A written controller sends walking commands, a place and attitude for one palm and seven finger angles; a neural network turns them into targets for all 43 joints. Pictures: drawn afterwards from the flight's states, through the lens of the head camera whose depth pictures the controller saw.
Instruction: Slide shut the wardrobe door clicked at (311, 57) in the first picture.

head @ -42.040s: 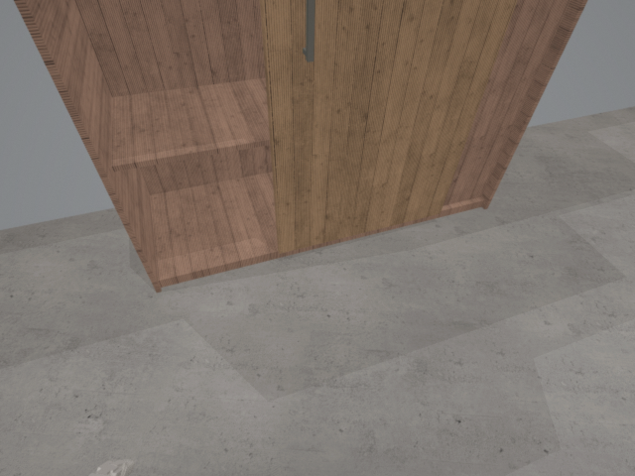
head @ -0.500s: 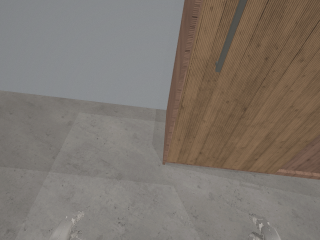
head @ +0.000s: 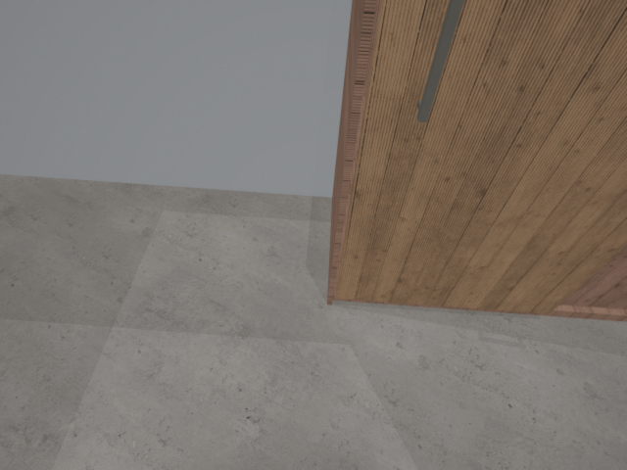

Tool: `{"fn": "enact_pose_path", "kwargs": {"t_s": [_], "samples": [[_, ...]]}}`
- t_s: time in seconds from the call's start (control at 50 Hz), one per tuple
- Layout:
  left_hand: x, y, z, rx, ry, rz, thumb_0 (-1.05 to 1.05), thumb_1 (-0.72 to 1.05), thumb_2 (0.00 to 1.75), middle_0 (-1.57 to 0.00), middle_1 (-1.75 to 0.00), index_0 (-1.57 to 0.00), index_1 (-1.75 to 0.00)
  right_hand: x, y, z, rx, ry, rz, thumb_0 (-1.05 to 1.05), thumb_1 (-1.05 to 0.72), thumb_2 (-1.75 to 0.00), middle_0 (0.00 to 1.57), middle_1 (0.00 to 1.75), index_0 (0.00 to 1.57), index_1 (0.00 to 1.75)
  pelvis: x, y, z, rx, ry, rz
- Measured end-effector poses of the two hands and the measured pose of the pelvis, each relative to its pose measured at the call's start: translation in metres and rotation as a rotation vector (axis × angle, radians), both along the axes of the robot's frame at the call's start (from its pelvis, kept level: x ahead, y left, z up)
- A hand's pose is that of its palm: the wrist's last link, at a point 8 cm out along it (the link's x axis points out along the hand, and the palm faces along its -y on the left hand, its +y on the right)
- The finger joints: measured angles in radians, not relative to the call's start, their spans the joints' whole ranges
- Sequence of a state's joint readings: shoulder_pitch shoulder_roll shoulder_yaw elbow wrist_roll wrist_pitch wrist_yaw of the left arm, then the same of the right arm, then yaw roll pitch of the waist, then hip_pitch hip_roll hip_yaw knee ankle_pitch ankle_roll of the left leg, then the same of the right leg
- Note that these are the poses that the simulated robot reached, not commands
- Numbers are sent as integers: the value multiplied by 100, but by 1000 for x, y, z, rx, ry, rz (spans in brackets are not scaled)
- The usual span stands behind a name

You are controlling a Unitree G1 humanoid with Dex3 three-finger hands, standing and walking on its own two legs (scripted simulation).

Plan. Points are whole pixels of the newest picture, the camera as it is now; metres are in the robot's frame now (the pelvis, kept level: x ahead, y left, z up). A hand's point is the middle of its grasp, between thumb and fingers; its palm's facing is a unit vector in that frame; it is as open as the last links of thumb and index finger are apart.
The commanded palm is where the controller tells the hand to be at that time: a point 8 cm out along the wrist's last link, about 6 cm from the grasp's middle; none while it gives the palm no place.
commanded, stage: let the arm hang, fingers relaxed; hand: right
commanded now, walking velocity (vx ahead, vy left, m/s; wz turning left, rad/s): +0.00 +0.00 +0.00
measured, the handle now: (443, 36) +0.73 -0.16 +0.20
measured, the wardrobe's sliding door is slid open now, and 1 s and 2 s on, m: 0.01 0.01 0.01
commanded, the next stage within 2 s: look to check the result in 0.40 s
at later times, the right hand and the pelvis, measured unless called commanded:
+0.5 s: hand out of the picture +0.09 -0.21 -0.16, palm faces -0.03 +0.95 -0.30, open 7.4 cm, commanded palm none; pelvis +0.02 +0.01 +0.01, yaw +0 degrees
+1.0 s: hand out of the picture +0.13 -0.22 -0.15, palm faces -0.04 +0.93 -0.36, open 7.4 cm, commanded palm none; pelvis +0.05 +0.03 +0.01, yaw +1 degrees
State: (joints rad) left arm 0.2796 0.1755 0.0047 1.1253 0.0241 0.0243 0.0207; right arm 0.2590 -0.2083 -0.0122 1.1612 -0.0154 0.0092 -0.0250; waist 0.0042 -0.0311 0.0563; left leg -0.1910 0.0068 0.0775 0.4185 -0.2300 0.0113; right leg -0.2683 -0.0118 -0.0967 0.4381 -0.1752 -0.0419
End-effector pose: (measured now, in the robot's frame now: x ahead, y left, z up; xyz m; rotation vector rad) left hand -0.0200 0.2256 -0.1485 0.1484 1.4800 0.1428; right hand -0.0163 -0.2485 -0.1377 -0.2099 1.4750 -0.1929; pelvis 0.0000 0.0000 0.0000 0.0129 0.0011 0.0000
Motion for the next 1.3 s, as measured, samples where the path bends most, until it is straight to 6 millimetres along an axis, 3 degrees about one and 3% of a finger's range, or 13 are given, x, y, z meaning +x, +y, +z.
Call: {"fn": "enact_pose_path", "kwargs": {"t_s": [0.2, 0.36, 0.76, 1.04, 1.3], "samples": [[65, 7, 3, 9, -167, -36, 1, 91, 90, -21, -29, -20, -30, 65, -1, 6, -5, -161, 54, 0, -91, -90, 20, 30, 20, 30, 6, -2, 2, -9, -5, 6], [95, 24, 11, 40, -215, -56, 1, 91, 90, -20, -29, -20, -30, 92, -2, 11, -13, -205, 79, 0, -90, -90, 20, 30, 20, 30, 15, 2, 4, -13, -7, 8], [114, 73, 20, 114, -177, -66, 1, 91, 90, -21, -29, -20, -30, 117, -22, 23, -93, -180, 98, 0, -90, -90, 21, 30, 20, 30, 40, 18, 6, -18, -4, 12], [133, 83, 21, 107, -216, -66, 1, 91, 90, -21, -29, -20, -30, 145, -8, 28, -97, -233, 122, 0, -90, -90, 21, 30, 20, 30, 50, 29, 6, -22, -7, 20], [123, 88, 17, 103, -182, -49, 1, 91, 90, -21, -29, -20, -30, 144, 5, 25, -90, -219, 116, 0, -90, -90, 21, 30, 20, 30, 54, 37, 6, -21, -9, 23]]}}
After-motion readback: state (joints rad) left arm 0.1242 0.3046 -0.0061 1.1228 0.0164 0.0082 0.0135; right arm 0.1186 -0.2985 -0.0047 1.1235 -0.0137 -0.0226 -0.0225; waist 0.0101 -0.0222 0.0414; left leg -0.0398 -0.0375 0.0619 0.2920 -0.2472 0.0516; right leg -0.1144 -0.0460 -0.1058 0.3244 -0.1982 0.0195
